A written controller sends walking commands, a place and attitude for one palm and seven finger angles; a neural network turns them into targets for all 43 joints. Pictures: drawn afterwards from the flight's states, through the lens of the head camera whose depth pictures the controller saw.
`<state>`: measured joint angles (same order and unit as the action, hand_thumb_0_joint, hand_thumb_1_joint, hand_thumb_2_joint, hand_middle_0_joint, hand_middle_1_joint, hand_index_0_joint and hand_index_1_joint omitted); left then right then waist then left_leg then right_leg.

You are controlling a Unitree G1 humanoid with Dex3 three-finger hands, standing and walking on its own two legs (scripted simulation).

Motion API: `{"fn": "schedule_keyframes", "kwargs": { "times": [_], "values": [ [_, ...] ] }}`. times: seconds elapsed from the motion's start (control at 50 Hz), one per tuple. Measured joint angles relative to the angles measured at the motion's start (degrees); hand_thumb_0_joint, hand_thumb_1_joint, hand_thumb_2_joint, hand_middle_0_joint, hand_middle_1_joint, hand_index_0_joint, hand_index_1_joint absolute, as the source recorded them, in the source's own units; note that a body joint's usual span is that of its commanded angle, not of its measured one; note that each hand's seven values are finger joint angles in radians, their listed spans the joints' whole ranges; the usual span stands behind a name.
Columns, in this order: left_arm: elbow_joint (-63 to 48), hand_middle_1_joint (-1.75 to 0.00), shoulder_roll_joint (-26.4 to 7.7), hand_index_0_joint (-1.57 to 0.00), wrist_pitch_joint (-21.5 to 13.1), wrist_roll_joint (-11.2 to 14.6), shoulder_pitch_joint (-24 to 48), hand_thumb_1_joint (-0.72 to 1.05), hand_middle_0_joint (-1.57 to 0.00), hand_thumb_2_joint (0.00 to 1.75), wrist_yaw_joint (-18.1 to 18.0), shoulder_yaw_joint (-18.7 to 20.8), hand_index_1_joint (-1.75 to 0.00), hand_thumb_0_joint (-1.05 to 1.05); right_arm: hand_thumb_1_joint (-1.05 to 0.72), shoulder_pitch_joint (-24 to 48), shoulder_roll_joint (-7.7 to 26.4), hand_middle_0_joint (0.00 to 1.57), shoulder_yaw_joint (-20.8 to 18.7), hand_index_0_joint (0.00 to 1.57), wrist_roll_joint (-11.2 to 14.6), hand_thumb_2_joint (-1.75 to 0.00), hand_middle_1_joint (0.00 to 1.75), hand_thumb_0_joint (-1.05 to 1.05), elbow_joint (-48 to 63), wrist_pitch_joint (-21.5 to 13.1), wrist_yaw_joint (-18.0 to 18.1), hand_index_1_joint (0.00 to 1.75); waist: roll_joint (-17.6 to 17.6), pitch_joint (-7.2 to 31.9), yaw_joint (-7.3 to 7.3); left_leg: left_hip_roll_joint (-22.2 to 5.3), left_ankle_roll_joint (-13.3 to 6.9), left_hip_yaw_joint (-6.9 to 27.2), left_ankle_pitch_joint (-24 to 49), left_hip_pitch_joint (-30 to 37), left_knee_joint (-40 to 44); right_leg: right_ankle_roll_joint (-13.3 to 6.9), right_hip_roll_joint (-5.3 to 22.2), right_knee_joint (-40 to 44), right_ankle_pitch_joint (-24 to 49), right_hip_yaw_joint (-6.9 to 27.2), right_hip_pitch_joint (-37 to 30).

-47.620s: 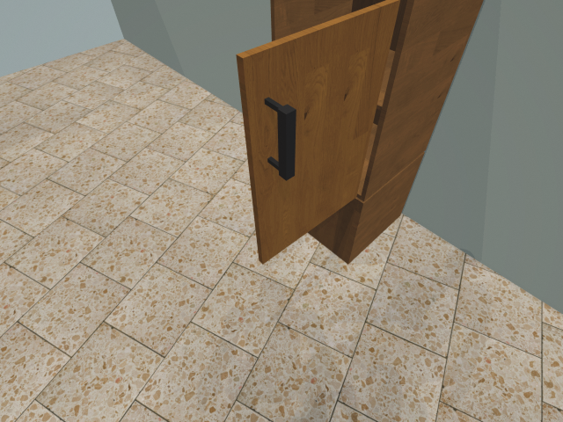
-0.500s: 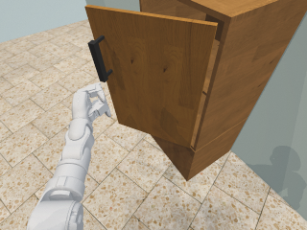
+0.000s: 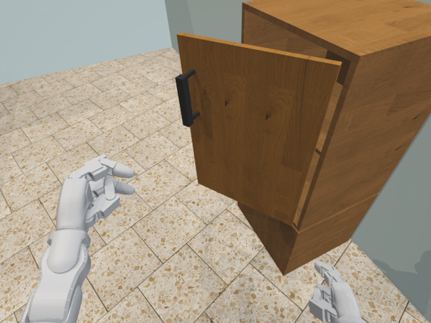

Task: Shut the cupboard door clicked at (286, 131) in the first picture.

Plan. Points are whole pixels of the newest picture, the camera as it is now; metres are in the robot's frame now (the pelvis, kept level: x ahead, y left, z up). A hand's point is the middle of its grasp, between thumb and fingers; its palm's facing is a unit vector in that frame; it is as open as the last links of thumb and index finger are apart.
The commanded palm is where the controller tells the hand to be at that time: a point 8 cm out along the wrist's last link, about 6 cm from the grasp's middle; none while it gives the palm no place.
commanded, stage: draw the hand back to the body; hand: left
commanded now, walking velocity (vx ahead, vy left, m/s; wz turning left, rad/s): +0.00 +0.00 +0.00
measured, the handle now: (189, 98) +0.67 +0.15 +0.08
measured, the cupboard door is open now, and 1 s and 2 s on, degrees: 33 33 33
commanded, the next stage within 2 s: step back with the hand held close in 0.70 s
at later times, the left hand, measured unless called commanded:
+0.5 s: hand (39, 233) +0.19 +0.27 +0.16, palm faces +0.49 -0.77 -0.41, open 7.1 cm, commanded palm +0.15 +0.30 +0.17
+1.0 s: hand (55, 219) +0.22 +0.27 +0.15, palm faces +0.39 -0.79 -0.48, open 7.4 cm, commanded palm +0.16 +0.30 +0.17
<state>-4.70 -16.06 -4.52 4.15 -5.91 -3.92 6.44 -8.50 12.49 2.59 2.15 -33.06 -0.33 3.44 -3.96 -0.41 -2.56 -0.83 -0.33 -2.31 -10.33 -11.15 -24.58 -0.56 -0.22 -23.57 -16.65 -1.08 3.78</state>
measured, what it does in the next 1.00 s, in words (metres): stands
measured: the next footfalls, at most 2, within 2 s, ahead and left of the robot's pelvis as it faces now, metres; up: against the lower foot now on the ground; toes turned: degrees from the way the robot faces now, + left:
right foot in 2.00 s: -0.23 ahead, -0.09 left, +0.00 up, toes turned +4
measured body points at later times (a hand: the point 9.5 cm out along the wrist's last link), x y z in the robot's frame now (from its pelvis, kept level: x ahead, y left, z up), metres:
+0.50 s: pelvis +0.01 +0.00 +0.00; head -0.01 -0.03 +0.45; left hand +0.16 +0.31 +0.18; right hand +0.20 -0.23 -0.09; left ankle +0.04 +0.12 -0.74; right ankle -0.04 -0.11 -0.74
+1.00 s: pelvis +0.02 +0.01 +0.00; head +0.02 -0.02 +0.45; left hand +0.19 +0.31 +0.18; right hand +0.20 -0.23 -0.10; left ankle +0.04 +0.12 -0.74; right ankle -0.04 -0.11 -0.74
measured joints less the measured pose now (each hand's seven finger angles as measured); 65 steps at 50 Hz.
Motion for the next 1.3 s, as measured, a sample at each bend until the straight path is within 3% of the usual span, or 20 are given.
{"fn": "schedule_keyframes", "kwargs": {
  "times": [0.2,0.38,0.48,0.56,0.72,0.84,0.96,1.16,1.3],
  "values": [
    [-9.04,-0.74,-2.52,-0.61,-0.53,0.56,-12.77,0.89,-0.61,0.9,-0.33,7.63,-0.73,0.02,-0.91,-2.73,-0.87,0.2,0.29,0.2,-0.59,-0.9,0.3,0.01,-2.57,0.42,-0.01,0.3,-0.55,0.31,0.04,0.23,-0.12,-0.3,0.0,2.14,1.48,0.24,0.23,1.8,0.23,0.26,-2.19],
    [-15.8,-0.47,-4.99,-0.37,-1.52,0.61,-23.73,0.89,-0.37,0.9,-1.56,14.5,-0.47,0.02,-0.91,-4.38,0.87,0.2,-1.85,0.2,-0.73,-0.9,0.3,0.01,-3.41,-2.16,0.4,0.3,-0.58,1.06,-0.69,0.16,-0.09,-0.2,-1.06,2.09,0.51,0.25,0.17,1.72,-0.38,0.18,-2.61],
    [-14.65,-0.37,-3.37,-0.28,-1.87,0.25,-21.81,0.89,-0.27,0.9,-2.36,14.08,-0.37,0.02,-0.91,-3.56,1.94,0.2,-2.57,0.2,-0.79,-0.9,0.3,0.01,-3.86,-3.53,0.97,0.3,-0.76,0.52,-1.54,0.52,-0.23,0.3,-0.91,1.95,0.45,0.36,0.45,1.4,-0.59,-0.37,-2.57],
    [-12.94,-0.33,-2.29,-0.24,-1.34,0.07,-19.52,0.89,-0.24,0.9,-2.36,12.76,-0.33,0.02,-0.91,-2.38,1.55,0.2,-2.41,0.2,-0.89,-0.9,0.3,0.01,-3.74,-3.94,1.22,0.3,-0.07,0.04,-1.41,0.57,-0.16,0.34,-0.49,1.88,0.98,0.24,0.5,1.25,-0.57,-0.41,-2.18],
    [-16.54,-0.31,-4.05,-0.22,-1.63,0.03,-21.65,0.89,-0.22,0.9,-1.76,12.45,-0.3,0.02,-0.91,-2.34,0.11,0.2,-1.69,0.2,-1.2,-0.9,0.3,0.01,-2.94,-4.79,0.74,0.3,0.75,1.16,-0.53,-0.01,0.22,-0.22,-1.49,2.26,0.52,-0.05,0.0,1.63,-0.84,0.22,-2.67],
    [-15.61,-0.3,-4.47,-0.22,-1.53,0.47,-21.19,0.89,-0.21,0.9,-1.52,13.9,-0.3,0.02,-0.91,-2.51,0.07,0.2,-1.6,0.2,-1.05,-0.9,0.3,0.01,-2.75,-3.81,0.62,0.3,0.09,0.72,-0.58,0.0,0.2,-0.37,-1.56,2.36,0.72,0.01,0.03,1.81,-0.87,0.37,-2.71],
    [-15.25,-0.3,-5.26,-0.21,-3.01,-0.04,-21.84,0.89,-0.21,0.9,-1.44,14.96,-0.3,0.02,-0.91,-1.66,1.15,0.2,-2.08,0.2,-0.88,-0.9,0.3,0.01,-2.33,-1.0,0.62,0.3,-0.88,1.02,0.3,-0.76,-0.1,-0.11,-2.5,-2.89,-2.58,0.31,-0.66,0.87,-0.5,0.2,1.44],
    [-21.26,-0.3,-9.68,-0.22,-2.99,0.51,-25.75,0.89,-0.22,0.9,-2.12,16.23,-0.3,0.02,-0.91,-0.89,1.58,0.2,-3.52,0.2,-0.2,-0.9,0.3,0.01,0.69,2.87,1.8,0.3,0.85,0.69,2.27,0.3,-1.53,-2.13,-1.84,-6.48,-4.02,1.8,0.74,-3.58,-0.88,2.02,6.94],
    [-21.18,-0.3,-11.29,-0.22,-4.02,0.78,-26.4,0.89,-0.22,0.9,-3.18,18.03,-0.3,0.02,-0.91,-1.47,0.95,0.2,-3.01,0.2,-0.09,-0.9,0.3,0.01,1.8,2.89,1.83,0.3,1.85,1.36,2.86,0.26,-2.4,-2.46,-0.07,-8.63,-4.72,2.51,0.77,-4.6,0.85,2.31,9.3]
  ]
}}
